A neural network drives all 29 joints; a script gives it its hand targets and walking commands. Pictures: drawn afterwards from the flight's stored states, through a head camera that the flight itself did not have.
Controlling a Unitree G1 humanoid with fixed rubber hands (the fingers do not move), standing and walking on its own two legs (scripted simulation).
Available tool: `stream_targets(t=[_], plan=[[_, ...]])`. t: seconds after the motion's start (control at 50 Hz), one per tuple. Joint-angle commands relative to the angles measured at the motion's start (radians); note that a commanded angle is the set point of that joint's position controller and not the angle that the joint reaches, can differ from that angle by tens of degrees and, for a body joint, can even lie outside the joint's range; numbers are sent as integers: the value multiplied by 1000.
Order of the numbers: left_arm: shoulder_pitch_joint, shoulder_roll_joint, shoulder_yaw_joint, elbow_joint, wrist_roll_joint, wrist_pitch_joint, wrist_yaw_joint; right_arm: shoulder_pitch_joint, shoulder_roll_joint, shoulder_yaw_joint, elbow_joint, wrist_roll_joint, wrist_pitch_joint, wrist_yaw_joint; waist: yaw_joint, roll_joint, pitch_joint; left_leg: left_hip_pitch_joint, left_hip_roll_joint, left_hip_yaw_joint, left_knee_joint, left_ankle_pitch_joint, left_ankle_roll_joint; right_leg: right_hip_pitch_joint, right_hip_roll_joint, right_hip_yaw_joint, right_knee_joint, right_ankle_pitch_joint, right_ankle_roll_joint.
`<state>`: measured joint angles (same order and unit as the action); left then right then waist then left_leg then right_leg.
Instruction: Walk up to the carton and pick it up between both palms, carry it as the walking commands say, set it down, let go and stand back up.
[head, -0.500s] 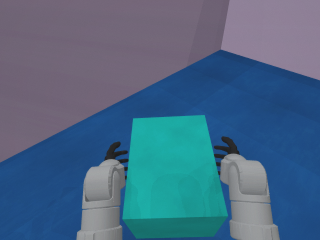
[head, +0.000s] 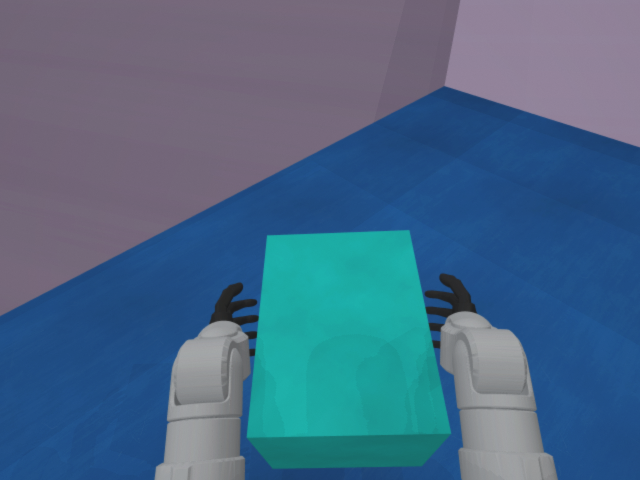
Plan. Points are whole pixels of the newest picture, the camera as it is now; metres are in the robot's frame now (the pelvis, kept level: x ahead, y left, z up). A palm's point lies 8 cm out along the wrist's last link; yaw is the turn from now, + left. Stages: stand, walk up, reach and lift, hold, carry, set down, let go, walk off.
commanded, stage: carry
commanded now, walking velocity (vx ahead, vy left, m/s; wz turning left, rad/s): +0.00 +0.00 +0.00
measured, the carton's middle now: (342, 347) +0.33 -0.01 -0.02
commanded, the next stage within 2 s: hold in 1.14 s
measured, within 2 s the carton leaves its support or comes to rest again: neither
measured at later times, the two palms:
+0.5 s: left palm (215, 343) +0.29 +0.15 +0.06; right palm (453, 327) +0.30 -0.14 +0.06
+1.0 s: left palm (215, 342) +0.30 +0.15 +0.06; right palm (453, 328) +0.30 -0.14 +0.06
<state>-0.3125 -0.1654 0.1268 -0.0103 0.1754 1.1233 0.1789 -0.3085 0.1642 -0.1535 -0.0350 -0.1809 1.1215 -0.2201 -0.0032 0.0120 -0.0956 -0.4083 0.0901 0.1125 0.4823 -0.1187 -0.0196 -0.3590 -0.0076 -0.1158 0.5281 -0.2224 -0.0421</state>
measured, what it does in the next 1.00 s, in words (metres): stands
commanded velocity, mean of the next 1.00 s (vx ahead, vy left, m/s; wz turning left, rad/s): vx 0.00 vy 0.00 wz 0.00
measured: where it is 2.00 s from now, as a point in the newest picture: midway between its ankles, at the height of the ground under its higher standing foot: outside the picture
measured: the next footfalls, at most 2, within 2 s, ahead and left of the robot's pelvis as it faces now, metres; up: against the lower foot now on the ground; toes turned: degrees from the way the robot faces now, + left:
none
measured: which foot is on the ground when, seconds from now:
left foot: down 0.00-1.00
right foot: down 0.00-1.00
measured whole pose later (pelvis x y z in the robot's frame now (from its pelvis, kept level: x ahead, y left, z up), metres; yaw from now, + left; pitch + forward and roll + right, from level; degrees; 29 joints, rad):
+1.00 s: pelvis +0.03 +0.00 +0.00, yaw +0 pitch +3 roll +0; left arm -0.16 -0.13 0.09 -0.07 0.14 1.00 0.12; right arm -0.16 0.13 -0.11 -0.08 -0.15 0.99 -0.12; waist 0.01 0.00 -0.11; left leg -0.38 0.08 0.12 0.52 -0.18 -0.02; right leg -0.32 -0.02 -0.11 0.56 -0.28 -0.03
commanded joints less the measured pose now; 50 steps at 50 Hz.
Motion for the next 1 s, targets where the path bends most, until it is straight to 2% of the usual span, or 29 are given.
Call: stream_targets(t=[0.0,0.08,0.2,0.36,0.48,0.76,0.98], plan=[[-511,-998,-585,-95,-400,-72,-337,-501,1001,610,-57,404,-55,395,7,-24,-318,176,64,-82,-35,17,5,74,-138,139,-131,24,10],[-466,-966,-574,-93,-371,-118,-335,-457,970,599,-52,371,-102,391,7,-22,-318,183,66,-79,-31,34,3,80,-141,137,-124,51,12],[-405,-916,-594,-150,-365,-161,-330,-389,925,619,-110,358,-151,379,6,-20,-314,188,67,-74,-20,49,3,88,-142,131,-109,81,14],[-351,-851,-612,-210,-374,-157,-322,-326,866,631,-163,361,-149,364,8,-15,-311,200,71,-74,-2,92,9,88,-135,114,-80,129,12],[-338,-821,-607,-226,-376,-149,-316,-307,838,619,-176,359,-143,355,11,-12,-294,197,72,-76,-8,76,11,78,-133,110,-80,102,13],[-326,-780,-563,-201,-356,-154,-303,-303,799,579,-161,346,-147,342,14,-13,-268,181,71,-81,-22,29,11,70,-133,113,-89,52,18],[-309,-746,-539,-198,-342,-180,-294,-288,771,560,-159,335,-172,330,15,-18,-271,187,68,-77,-15,32,12,75,-134,115,-86,71,18]])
